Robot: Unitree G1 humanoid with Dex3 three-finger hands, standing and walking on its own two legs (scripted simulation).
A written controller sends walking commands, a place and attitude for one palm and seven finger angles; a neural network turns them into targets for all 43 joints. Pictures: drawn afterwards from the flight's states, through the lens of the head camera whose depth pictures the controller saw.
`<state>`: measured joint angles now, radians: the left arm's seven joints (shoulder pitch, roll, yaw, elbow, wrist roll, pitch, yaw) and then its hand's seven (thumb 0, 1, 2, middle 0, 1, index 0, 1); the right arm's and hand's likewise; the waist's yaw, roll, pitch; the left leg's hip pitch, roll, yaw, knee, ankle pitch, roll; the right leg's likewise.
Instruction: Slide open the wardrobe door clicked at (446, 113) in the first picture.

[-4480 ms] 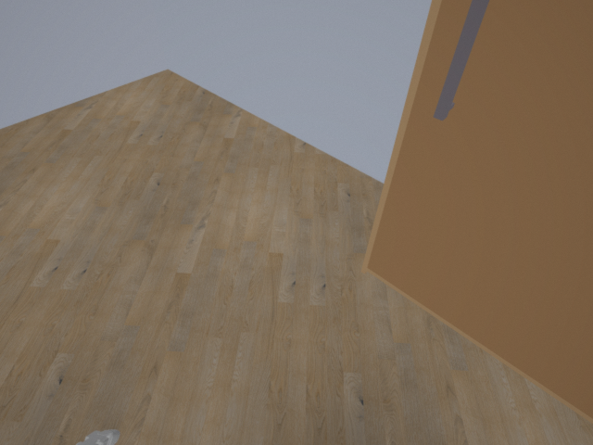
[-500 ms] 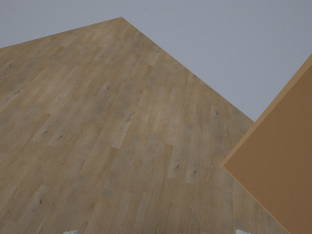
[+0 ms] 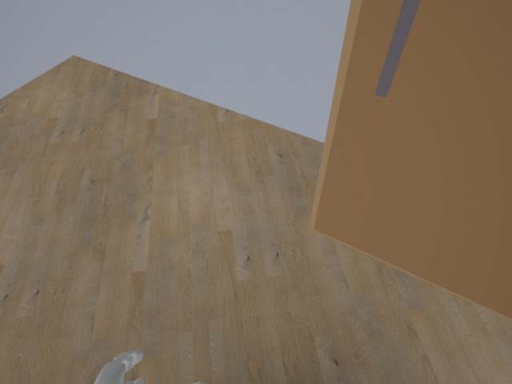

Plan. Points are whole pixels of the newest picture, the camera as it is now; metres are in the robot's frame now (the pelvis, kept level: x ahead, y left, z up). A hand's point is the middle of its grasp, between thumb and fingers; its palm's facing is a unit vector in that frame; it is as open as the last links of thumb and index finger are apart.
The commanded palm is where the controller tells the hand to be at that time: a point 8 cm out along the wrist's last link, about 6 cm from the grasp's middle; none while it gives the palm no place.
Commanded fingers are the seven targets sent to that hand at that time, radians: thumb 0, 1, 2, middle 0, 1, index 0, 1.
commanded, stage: turn to face it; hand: left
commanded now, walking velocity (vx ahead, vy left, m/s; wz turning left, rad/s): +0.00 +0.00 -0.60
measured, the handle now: (404, 27) +0.69 -0.27 +0.18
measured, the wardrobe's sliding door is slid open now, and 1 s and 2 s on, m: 0.00 0.00 0.00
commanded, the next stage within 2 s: take the last steps up to it in 0.70 s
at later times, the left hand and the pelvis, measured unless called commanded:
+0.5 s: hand out of the picture +0.10 +0.21 -0.16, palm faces -0.16 -0.96 -0.22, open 7.4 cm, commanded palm none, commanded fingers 0.00 0.90 0.90 -0.20 -0.30 -0.20 -0.30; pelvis -0.01 +0.02 +0.01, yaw -14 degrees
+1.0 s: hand out of the picture +0.13 +0.14 -0.14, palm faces -0.41 -0.88 -0.23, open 7.4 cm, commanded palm none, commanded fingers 0.00 0.90 0.90 -0.20 -0.30 -0.20 -0.30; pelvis -0.03 +0.00 +0.01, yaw -25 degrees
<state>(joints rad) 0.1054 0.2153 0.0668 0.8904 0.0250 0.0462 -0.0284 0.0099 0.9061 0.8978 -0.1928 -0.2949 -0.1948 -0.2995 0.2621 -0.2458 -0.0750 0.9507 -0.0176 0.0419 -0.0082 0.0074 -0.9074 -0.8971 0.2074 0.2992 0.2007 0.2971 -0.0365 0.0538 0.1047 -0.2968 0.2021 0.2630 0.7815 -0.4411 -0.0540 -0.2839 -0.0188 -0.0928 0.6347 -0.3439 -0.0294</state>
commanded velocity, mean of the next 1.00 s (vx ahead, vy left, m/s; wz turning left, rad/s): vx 0.07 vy -0.01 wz -0.36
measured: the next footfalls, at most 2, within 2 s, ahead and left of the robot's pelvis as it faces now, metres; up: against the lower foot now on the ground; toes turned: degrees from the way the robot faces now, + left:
left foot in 0.48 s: +0.07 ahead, +0.12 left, +0.00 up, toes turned -12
right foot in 0.92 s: -0.06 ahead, -0.10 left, +0.00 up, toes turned -29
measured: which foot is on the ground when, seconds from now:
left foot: up 0.00-0.46, down 0.48-0.92, up 0.94-1.00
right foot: down 0.00-0.48, up 0.50-0.90, down 0.92-1.00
